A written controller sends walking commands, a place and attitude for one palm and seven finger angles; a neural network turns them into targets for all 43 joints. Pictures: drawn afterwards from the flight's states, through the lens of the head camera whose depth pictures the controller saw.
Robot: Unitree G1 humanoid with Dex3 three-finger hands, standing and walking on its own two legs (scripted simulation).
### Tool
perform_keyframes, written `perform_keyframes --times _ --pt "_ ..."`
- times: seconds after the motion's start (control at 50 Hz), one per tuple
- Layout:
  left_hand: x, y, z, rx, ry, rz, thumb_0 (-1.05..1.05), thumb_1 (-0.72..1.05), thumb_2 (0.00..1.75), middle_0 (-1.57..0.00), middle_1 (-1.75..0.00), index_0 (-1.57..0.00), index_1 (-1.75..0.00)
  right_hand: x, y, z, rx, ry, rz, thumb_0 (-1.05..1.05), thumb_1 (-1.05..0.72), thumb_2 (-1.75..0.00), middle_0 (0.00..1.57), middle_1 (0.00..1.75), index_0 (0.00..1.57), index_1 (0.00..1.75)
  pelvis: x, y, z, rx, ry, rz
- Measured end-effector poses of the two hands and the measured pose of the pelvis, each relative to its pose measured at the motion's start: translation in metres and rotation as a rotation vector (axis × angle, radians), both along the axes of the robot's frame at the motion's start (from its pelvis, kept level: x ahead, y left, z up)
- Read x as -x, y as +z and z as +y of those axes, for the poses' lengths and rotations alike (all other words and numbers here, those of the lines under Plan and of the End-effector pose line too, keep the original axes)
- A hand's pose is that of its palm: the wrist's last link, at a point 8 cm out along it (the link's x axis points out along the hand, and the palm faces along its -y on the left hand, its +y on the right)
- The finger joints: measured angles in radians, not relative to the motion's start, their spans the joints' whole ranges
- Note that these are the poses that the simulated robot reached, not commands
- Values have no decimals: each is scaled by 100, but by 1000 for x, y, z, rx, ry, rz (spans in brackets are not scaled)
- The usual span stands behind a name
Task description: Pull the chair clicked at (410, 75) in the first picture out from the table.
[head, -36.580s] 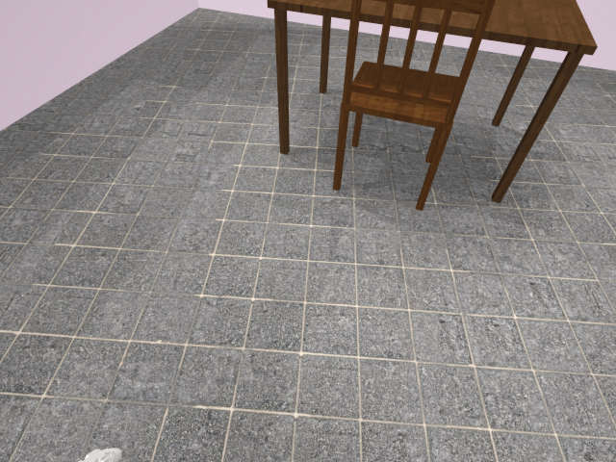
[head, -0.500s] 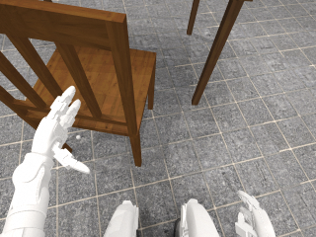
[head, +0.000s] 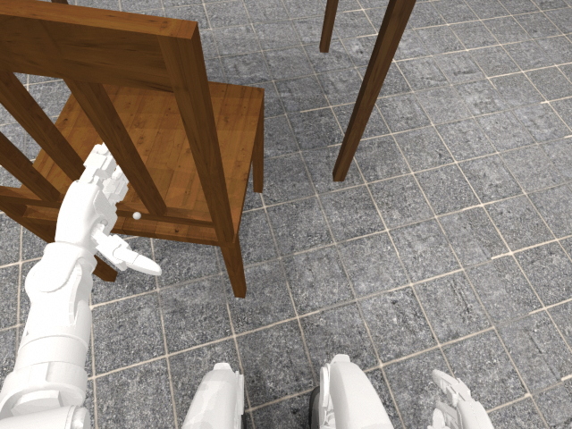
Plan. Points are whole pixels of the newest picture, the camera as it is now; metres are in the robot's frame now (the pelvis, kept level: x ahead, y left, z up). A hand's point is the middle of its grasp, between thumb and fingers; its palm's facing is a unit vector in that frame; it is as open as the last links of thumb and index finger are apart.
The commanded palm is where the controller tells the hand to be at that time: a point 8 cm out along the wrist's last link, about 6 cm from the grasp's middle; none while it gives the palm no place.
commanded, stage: push the fingers through the gap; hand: left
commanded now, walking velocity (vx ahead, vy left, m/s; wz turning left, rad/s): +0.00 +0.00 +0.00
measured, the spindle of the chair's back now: (60, 151) +0.47 +0.31 +0.04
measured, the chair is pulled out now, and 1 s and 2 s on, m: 0.22 0.22 0.22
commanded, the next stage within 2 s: hook a spindle and tug to test in 0.88 s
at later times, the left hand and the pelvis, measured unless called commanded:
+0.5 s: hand (146, 190) +0.43 +0.19 +0.02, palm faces -0.14 -0.99 -0.06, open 16.9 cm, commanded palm +0.41 +0.24 +0.02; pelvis +0.00 +0.00 +0.00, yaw +0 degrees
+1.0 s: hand (144, 185) +0.44 +0.20 +0.02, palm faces -0.14 -0.99 -0.05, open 16.9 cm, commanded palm +0.42 +0.24 +0.02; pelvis +0.00 +0.00 +0.00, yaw -1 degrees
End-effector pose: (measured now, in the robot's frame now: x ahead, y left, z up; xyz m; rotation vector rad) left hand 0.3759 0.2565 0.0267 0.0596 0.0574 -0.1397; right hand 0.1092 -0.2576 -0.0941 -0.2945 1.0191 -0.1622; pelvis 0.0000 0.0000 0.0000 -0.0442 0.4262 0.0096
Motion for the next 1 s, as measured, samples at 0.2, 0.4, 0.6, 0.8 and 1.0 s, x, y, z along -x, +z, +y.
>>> perform_keyframes --times 0.2,0.4,0.6,0.8,1.0 --pt "-12 1 -3 1 6 -8 -2 -50 30 -6 -8 -6 -8 7 -4 -2 -4 -8 41 1 -90 -90 20 30 20 30 -1 0 -1 -1 1 7" --pt "-27 2 -5 3 11 -20 -2 -50 30 -6 -8 -5 -8 13 -8 -3 -2 -17 64 1 -90 -90 20 30 20 30 2 -3 -2 0 -1 11" --pt "-42 0 -4 5 13 -17 -2 -49 30 -6 -8 -6 -8 29 -11 -5 3 -37 113 1 -90 -90 20 30 20 30 5 -6 -1 2 -6 22" --pt "-44 -3 -4 7 10 -11 -2 -50 30 -6 -8 -6 -8 41 -11 -3 2 -52 153 1 -90 -90 20 30 20 30 5 -5 1 4 -7 26" --pt "-48 -2 -1 10 0 -21 -2 -49 30 -6 -8 -6 -8 37 -10 -1 4 -55 151 1 -90 -90 20 30 20 30 3 -5 4 8 -9 32"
